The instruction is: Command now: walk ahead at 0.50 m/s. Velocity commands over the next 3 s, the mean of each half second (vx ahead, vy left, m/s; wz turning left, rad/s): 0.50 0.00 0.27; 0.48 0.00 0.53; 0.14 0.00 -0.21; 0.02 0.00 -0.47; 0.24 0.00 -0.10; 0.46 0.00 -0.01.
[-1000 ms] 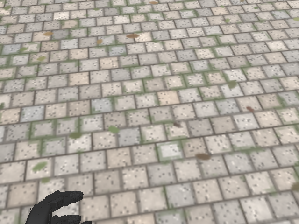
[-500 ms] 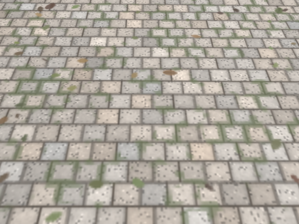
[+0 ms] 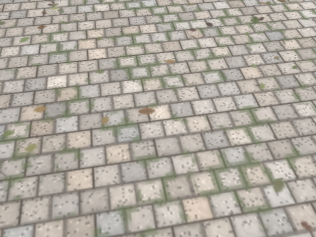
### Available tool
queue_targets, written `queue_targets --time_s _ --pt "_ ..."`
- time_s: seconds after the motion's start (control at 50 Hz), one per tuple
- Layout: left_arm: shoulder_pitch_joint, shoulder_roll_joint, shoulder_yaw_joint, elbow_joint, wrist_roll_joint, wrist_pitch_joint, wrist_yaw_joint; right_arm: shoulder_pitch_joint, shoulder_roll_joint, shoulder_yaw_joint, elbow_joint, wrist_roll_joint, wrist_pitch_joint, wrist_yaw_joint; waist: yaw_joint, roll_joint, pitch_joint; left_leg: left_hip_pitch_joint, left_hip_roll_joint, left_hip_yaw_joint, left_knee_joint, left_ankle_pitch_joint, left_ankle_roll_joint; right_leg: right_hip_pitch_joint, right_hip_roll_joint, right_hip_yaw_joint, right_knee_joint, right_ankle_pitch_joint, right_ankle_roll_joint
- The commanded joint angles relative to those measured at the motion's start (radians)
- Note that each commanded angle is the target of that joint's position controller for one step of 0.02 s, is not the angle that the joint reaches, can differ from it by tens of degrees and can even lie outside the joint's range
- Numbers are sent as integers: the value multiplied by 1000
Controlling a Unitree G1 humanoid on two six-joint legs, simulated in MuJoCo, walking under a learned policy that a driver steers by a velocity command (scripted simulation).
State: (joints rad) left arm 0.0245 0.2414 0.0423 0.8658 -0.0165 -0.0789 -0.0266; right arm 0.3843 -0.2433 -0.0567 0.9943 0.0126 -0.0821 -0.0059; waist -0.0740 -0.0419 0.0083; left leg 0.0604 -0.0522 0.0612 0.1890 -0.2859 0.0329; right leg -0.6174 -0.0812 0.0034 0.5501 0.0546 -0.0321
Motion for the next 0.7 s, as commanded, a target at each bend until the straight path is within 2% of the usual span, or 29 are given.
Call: queue_targets --time_s 0.02,0.04,0.06,0.08,0.1,0.12,0.14,0.16,0.18,0.2,0.22,0.24,0.26,0.3,0.36,0.42,0.48,0.52,0.54,0.58,0.6,0.62,0.64,0.66,0.68,0.7 --pt "-91 93 19 -87 -4 -24 -16 25 -174 -41 -17 6 9 -11 33 113 66 41 326 -125 27 449 138 -22 11 -3 -43 -86 -34" --pt "-44 113 29 -77 -4 -26 -16 6 -184 -44 -21 5 13 -12 64 129 33 46 321 -116 85 593 127 65 38 -26 -47 -121 -49" --pt "62 141 46 -47 -2 -26 -13 -17 -183 -43 -26 5 19 -12 125 133 -32 27 290 -87 211 754 108 223 74 -59 -65 -121 -70" --pt "239 192 72 8 1 -25 -6 -20 -156 -32 -36 -2 23 -12 196 111 -145 -78 232 -48 421 746 77 485 62 -42 -44 -97 -104" --pt "392 280 95 35 22 -23 4 62 -78 -5 -57 -14 13 -5 196 -50 -302 -438 123 -10 799 400 20 891 -190 301 -30 -149 -221" --pt "428 269 86 45 14 -19 0 121 -4 20 -41 -7 -10 2 179 -223 -410 -687 -13 -119 1040 -300 -4 1053 -333 684 -191 -311 -305" --pt "388 190 64 41 6 -22 3 23 -120 -12 -52 28 -26 5 200 -133 -300 -789 43 -212 1141 -289 17 967 -301 623 -233 -402 -251" --pt "296 160 54 23 4 -25 7 -58 -152 -21 -82 44 -34 3 177 -92 -166 -824 96 -182 1127 -189 32 812 -279 471 -261 -354 -207" --pt "220 127 43 12 13 -29 7 -96 -148 -25 -86 34 -32 -4 143 -25 -100 -777 145 -165 1075 -93 32 664 -245 363 -300 -295 -182" --pt "175 96 35 10 21 -35 5 -93 -132 -33 -82 25 -20 -10 109 -30 -51 -722 175 -167 1022 -33 29 558 -209 271 -340 -242 -161" --pt "155 78 31 17 31 -39 3 -64 -107 -33 -75 23 -3 -10 81 -56 -40 -661 195 -173 997 4 29 491 -185 207 -373 -217 -148" --pt "154 74 32 25 32 -42 3 -44 -79 -32 -68 25 11 -9 68 -58 -29 -639 200 -172 982 21 27 458 -173 159 -397 -192 -149" --pt "162 85 35 35 32 -46 6 -45 -64 -31 -71 26 22 -10 61 -51 -12 -647 203 -171 968 42 23 436 -170 113 -415 -148 -152" --pt "180 110 43 49 36 -49 17 -87 -65 -35 -91 21 34 -11 60 -26 18 -712 202 -184 916 122 11 438 -167 43 -435 -75 -155" --pt "203 124 46 60 38 -45 34 -158 -63 -38 -121 11 29 -2 72 -10 37 -769 187 -184 762 277 -2 478 -153 -47 -443 1 -140" --pt "222 139 47 61 31 -39 46 -258 -45 -26 -158 6 24 17 103 3 60 -741 174 -108 594 385 -1 501 -140 -130 -455 24 -118" --pt "293 153 52 83 21 -22 53 -359 -28 -14 -210 6 24 36 142 22 93 -790 165 -65 498 371 13 621 -174 -166 -427 79 -116" --pt "320 162 57 90 13 -3 54 -401 -27 -11 -245 8 25 51 150 21 103 -823 152 -35 462 305 27 713 -202 -184 -379 159 -113" --pt "319 170 60 89 10 6 55 -410 -32 -12 -261 10 25 59 142 14 100 -812 139 -15 449 260 39 741 -212 -197 -345 238 -108" --pt "290 199 68 72 5 20 62 -378 -63 -26 -279 12 29 70 99 -27 50 -700 81 45 446 162 73 766 -217 -226 -230 559 -88" --pt "276 215 73 64 4 28 66 -319 -90 -39 -276 14 32 72 58 -52 7 -607 42 70 455 110 94 765 -215 -236 -127 711 -77" --pt "258 226 75 56 3 35 68 -205 -133 -62 -255 18 33 70 -8 -58 -57 -452 5 79 429 102 123 730 -200 -243 35 767 -61" --pt "239 222 71 44 0 34 69 -42 -197 -96 -217 18 36 55 -95 -21 -139 -184 -9 29 343 167 166 591 -156 -256 276 627 -22" --pt "273 132 46 9 28 18 62 42 -294 -121 -196 14 44 30 -65 181 -220 126 209 -341 328 151 258 242 -52 -249 622 -28 27" --pt "306 59 16 -36 18 -27 43 12 -322 -114 -228 6 29 36 6 279 -354 338 402 -904 152 43 442 -61 147 -24 882 -656 55" --pt "181 142 37 -62 -20 -65 27 22 -234 -88 -228 -4 21 39 -50 160 -310 329 374 -820 102 50 379 -177 84 103 902 -601 27"
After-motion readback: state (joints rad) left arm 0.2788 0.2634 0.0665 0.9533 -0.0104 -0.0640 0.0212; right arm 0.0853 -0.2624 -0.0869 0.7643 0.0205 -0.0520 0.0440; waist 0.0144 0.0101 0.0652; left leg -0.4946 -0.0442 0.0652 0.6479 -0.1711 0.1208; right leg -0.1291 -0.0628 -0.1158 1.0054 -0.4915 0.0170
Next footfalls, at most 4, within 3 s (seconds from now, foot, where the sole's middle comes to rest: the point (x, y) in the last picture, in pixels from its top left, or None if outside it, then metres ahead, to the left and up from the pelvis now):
0.08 right None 0.24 -0.13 -0.78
0.64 left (122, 232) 0.51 0.13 -0.78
1.10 right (136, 162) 0.85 0.07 -0.78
1.54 left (94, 185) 0.73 0.26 -0.78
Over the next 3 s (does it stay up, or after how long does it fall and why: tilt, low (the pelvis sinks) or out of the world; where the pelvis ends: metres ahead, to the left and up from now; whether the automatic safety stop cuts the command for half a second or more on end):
stays up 1.04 0.08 -0.01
